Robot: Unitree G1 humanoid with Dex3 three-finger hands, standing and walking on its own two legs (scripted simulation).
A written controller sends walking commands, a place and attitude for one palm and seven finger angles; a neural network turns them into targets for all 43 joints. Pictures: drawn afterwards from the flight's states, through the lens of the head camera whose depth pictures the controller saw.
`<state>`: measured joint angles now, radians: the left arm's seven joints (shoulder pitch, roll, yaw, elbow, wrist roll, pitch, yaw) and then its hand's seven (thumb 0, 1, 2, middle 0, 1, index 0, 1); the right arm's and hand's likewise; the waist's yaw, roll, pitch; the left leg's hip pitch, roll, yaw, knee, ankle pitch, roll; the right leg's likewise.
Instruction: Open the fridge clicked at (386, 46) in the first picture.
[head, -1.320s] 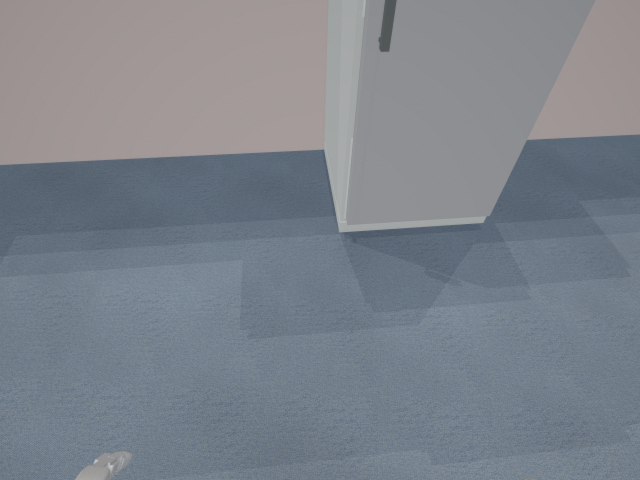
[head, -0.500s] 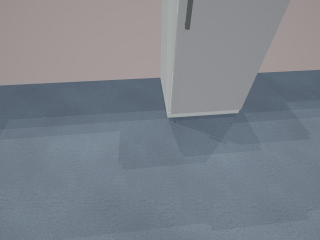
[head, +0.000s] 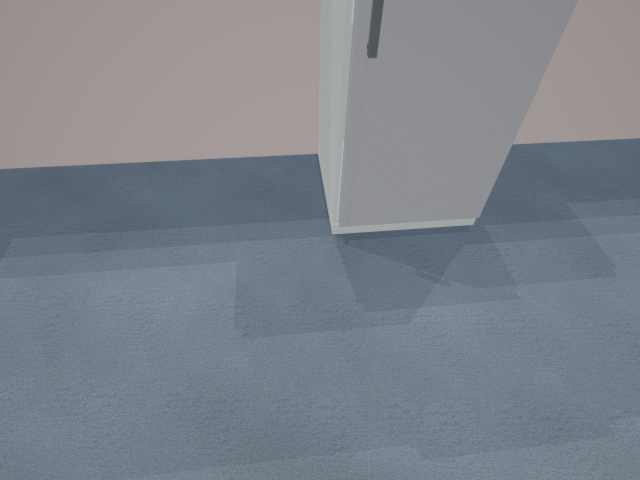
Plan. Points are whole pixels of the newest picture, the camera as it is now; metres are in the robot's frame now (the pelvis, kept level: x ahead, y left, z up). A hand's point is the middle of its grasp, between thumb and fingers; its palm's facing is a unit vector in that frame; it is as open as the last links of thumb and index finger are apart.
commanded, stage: look at it before walking up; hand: left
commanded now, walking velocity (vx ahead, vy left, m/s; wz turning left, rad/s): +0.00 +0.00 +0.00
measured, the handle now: out of the picture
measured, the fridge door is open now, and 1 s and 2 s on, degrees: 0 0 0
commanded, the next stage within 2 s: walk to a spot facing it in 0.22 s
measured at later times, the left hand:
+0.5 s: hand out of the picture +0.07 +0.24 -0.16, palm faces -0.05 -0.94 -0.33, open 7.3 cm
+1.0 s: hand out of the picture +0.05 +0.13 -0.15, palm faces -0.23 -0.94 -0.24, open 7.3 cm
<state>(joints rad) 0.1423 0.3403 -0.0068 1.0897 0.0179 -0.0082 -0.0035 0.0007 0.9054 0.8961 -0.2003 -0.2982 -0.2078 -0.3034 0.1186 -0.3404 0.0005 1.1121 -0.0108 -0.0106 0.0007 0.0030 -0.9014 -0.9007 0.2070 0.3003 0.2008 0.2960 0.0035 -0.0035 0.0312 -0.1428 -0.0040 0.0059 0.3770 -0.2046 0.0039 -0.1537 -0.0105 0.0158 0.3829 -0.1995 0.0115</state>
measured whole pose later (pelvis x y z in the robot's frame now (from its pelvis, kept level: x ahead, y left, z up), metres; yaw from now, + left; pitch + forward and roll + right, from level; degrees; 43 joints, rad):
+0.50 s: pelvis +0.00 +0.00 +0.00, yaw -3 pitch -1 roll +1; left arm 0.17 0.32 0.01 1.06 0.02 0.03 0.01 0.00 0.91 0.90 -0.20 -0.30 -0.21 -0.30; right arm 0.11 -0.31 -0.01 1.06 -0.01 0.01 -0.02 0.00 -0.90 -0.90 0.21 0.30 0.20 0.30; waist 0.02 0.00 0.05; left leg -0.16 0.01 0.06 0.42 -0.24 0.00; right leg -0.21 0.01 0.07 0.45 -0.22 0.01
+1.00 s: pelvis +0.02 -0.06 +0.00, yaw -18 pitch +2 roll +2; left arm 0.39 0.16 0.04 0.99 0.02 -0.03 -0.01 0.00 0.90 0.90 -0.20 -0.30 -0.21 -0.30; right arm 0.18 -0.26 -0.07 0.97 -0.03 0.02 0.01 0.00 -0.90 -0.90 0.20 0.30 0.20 0.30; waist 0.04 0.03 0.02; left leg -0.54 0.09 0.00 1.09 -0.23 -0.08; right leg -0.19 0.09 0.08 0.37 -0.20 -0.10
